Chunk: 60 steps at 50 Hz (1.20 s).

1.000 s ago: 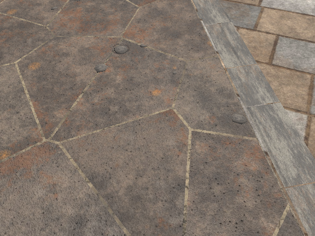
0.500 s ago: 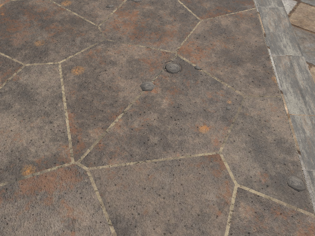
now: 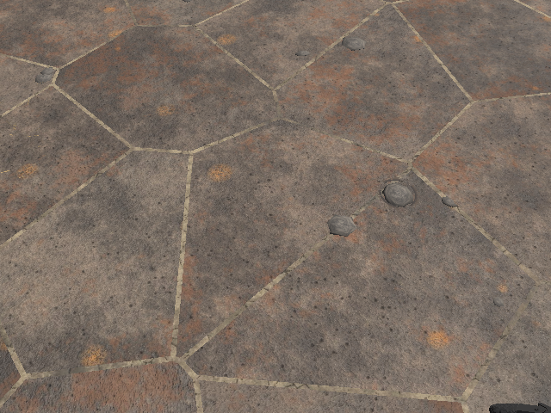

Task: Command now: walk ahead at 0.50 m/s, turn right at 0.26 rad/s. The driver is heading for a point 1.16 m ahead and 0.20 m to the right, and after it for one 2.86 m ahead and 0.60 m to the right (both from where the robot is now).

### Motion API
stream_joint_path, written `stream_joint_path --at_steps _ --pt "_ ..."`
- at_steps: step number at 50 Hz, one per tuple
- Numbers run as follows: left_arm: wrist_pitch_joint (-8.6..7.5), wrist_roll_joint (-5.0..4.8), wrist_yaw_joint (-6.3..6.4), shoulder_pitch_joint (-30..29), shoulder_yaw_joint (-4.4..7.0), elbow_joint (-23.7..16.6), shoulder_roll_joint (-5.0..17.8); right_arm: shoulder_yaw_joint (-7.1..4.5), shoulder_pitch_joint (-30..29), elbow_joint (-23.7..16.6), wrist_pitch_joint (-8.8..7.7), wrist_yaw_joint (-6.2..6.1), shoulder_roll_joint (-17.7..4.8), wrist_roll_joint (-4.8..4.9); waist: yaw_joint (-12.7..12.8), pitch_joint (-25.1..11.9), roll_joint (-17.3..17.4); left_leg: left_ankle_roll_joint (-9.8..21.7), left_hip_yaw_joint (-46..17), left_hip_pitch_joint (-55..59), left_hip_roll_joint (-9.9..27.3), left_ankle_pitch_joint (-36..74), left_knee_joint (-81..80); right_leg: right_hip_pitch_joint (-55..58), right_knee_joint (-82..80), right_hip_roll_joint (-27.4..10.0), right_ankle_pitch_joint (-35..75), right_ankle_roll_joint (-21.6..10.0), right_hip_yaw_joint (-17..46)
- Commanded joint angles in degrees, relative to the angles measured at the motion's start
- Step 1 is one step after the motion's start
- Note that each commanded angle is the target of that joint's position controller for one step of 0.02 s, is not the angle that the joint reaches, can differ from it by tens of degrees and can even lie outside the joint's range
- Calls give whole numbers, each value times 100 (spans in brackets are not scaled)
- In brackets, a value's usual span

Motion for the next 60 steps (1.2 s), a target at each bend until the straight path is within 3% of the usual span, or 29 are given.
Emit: stream_joint_path --at_steps 1,4,7,8,9,10,11,12,13,15,22,27,29,30,31,32,33,34,35,36,37,38,40,44,49,55,58,59,60 --pt "-31 -54 68 -273 282 -409 1117 -47 -380 -408 -132 55 -301 58 -173 -132 -758 -107 123 677 -244 909 -830 -334 -690 -1216 940 -991 1211" --pt "36 -87 95 -86 289 -338 1102 -116 -552 -479 -189 68 -462 95 -235 -108 -753 -19 4 1159 -282 1009 -1355 -277 -415 -1284 461 -816 1507" --pt "58 -33 109 -174 209 -393 807 -290 311 -272 -213 -24 -744 45 -790 -447 -700 299 -86 2766 -3 756 -1755 -774 593 -856 272 -430 1401" --pt "28 59 96 -242 80 -527 420 -391 1190 -170 -200 -88 -1096 -39 -1176 -1118 5 642 -1051 3994 1013 341 -1807 -1459 2224 -455 -529 -178 890" --pt "-50 -75 110 306 -5 -747 179 -508 1555 -13 -80 -66 -1532 -61 -960 -1642 1684 1433 -3244 5028 2166 -1076 -2380 -2999 3792 20 -2209 43 202" --pt "-44 -163 135 214 118 -649 716 -430 1473 28 -71 -34 -1107 6 -1013 -1138 1201 1499 -3700 4670 2134 -2165 -2679 -3651 4672 -350 -2096 114 329" --pt "-16 -145 129 -169 197 -672 934 -343 1272 21 -83 -35 -804 39 -1032 -551 800 1323 -2970 4170 1903 -1839 -2727 -3816 4954 -508 -1605 121 343" --pt "23 -99 130 -277 205 -643 867 -278 971 10 -94 -22 -622 6 -883 -318 515 1207 -2312 3702 1642 -1102 -2814 -3640 4958 -656 -1199 171 272" --pt "53 -55 116 -399 215 -672 798 -235 752 48 -96 -8 -453 -22 -775 -105 483 1180 -1812 3330 1456 -462 -2927 -3548 4810 -774 -926 210 253" --pt "135 -64 64 -500 195 -746 583 -235 546 125 -136 -10 -391 -54 -608 53 582 1107 -1044 2782 1253 344 -3192 -3205 4589 -957 -594 261 178" --pt "154 -21 -127 -1392 59 -1139 286 -389 642 462 -157 -72 -817 1 -737 156 190 1111 478 2681 1145 1672 -3433 -2928 2758 -958 1024 316 -141" --pt "171 -32 -274 -2137 66 -1503 401 -476 987 717 -48 -89 -1101 142 -886 346 124 890 965 3246 1356 1969 -3231 -2724 1849 -806 952 8 -478" --pt "196 -4 -300 -2083 140 -1589 554 -523 1012 757 28 -107 -1260 183 -734 185 233 768 1185 3520 1383 3446 -2654 -2309 1714 -534 390 -212 -763" --pt "220 14 -293 -1782 221 -1555 696 -549 1011 757 72 -127 -1354 203 -524 -71 322 697 1311 3564 1344 4424 -2045 -1784 1694 -301 111 -346 -950" --pt "242 3 -263 -1009 364 -1367 919 -537 957 741 119 -149 -1351 221 -63 -487 251 560 1505 3304 1192 4909 -985 -699 1409 -36 274 -535 -1076" --pt "282 -9 -163 -53 534 -1101 1222 -430 1166 759 102 -167 -1134 143 355 -998 -55 378 1508 2170 1010 4041 403 1088 1283 -141 486 -766 -585" --pt "265 -40 -64 74 604 -1051 1857 -131 1742 515 8 -73 -302 -133 -156 -1502 -1693 15 1436 -378 131 -1131 2605 3146 999 -1824 41 -1630 2328" --pt "194 -25 -81 300 480 -1197 1550 -123 1618 601 -164 3 -584 48 128 -2632 -1302 14 107 -890 -254 -2223 3626 3458 0 -2580 -811 -2142 4318" --pt "120 56 -119 98 374 -1108 1222 -263 961 469 -223 35 -1022 329 278 -1799 -781 114 -74 -1368 50 -1768 3748 2933 -99 -2390 -545 -1763 3365" --pt "71 56 -114 -221 327 -1070 1110 -216 685 389 -255 20 -932 344 103 -1140 -640 205 3 -1336 311 -1301 3356 2062 -97 -2154 -75 -1521 2478" --pt "36 84 -107 -608 261 -1049 908 -217 597 463 -237 -26 -877 224 -124 -742 -401 203 17 -1059 533 -918 2940 1265 -165 -1925 484 -1327 1851" --pt "-10 149 -110 -851 195 -1063 712 -248 749 541 -162 -32 -890 175 -350 -579 -523 196 -58 -652 671 -641 2687 707 -322 -1747 989 -1235 1400" --pt "-119 170 -118 -998 189 -992 648 -233 1097 718 19 -21 -710 182 -565 -507 -560 132 -87 -196 710 -329 2490 177 -715 -1669 1224 -1238 936" --pt "-254 221 -53 -907 226 -693 707 -213 711 668 168 -67 -503 168 -521 -14 -390 -16 -339 -719 575 650 1650 53 -1135 -1562 1546 -1079 11" --pt "-247 184 43 -823 225 -478 784 -152 71 521 81 67 -320 142 -268 234 -392 48 -9 -613 356 2078 35 347 -1348 -1427 1565 -737 -833" --pt "0 72 111 -377 304 -112 954 -85 -663 41 68 296 -241 132 -32 466 -337 358 418 -1134 183 1267 -762 1728 -793 -1860 2730 -655 -1165" --pt "140 44 218 -551 363 -155 1190 -219 -204 -38 123 348 -497 130 -440 -76 -701 684 945 -120 -337 356 -715 1919 390 -1858 5518 -449 -1414" --pt "186 47 254 -619 367 -176 1237 -340 413 72 143 323 -717 138 -802 -443 -723 844 1017 731 -552 261 -779 1718 1285 -1766 5951 -346 -1500" --pt "184 29 288 -721 336 -220 1205 -519 1337 269 161 240 -1043 147 -1329 -909 -515 1099 761 2246 -614 631 -1208 917 2607 -1531 5308 -135 -1604"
